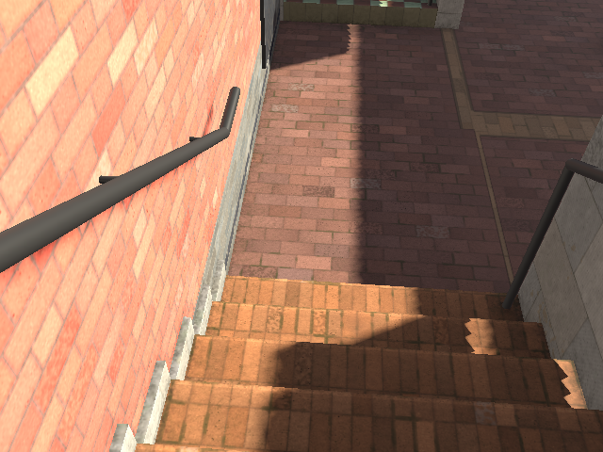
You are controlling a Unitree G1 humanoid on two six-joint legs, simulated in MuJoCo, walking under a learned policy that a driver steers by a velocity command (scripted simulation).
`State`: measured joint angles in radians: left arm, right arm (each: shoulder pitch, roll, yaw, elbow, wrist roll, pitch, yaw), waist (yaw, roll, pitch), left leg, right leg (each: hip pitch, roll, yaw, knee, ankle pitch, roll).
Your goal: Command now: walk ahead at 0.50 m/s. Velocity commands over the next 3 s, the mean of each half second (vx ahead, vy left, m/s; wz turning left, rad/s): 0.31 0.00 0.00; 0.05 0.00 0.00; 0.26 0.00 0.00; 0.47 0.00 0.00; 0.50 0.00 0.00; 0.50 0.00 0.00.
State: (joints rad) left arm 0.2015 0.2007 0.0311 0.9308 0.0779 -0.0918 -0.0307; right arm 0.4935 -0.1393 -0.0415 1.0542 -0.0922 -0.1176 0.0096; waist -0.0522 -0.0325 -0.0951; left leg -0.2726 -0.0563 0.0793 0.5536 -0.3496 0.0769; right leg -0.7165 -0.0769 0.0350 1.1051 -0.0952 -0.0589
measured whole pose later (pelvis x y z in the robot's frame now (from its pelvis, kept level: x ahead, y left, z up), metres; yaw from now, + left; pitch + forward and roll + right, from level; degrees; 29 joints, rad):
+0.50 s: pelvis +0.18 -0.04 -0.18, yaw +0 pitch +2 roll -1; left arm 0.37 0.18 0.00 0.98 0.05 -0.08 -0.07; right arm 0.35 -0.18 -0.01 0.91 -0.05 -0.05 0.07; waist -0.02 0.03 -0.03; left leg -0.77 0.11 -0.03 1.41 -0.21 -0.07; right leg -0.31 0.02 -0.11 0.51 -0.24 -0.06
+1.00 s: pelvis +0.23 -0.01 -0.18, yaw -1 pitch +1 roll -2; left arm 0.27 0.20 0.04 1.01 -0.03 -0.05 -0.05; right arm 0.19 -0.23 -0.05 0.92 -0.01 -0.06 0.12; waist 0.02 0.01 0.01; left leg -0.31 0.08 0.06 0.62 -0.32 -0.01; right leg -0.22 0.01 -0.08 0.53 -0.32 0.00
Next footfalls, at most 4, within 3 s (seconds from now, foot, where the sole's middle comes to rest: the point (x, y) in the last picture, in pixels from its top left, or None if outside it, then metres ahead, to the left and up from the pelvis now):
0.28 right None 0.24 -0.13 -0.95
0.56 left None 0.27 0.11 -0.95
1.72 left None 0.57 0.09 -1.13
2.20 right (336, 423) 0.87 -0.15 -1.31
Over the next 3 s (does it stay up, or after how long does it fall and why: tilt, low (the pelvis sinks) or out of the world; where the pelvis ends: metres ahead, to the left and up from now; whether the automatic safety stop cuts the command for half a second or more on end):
stays up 1.18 -0.03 -0.76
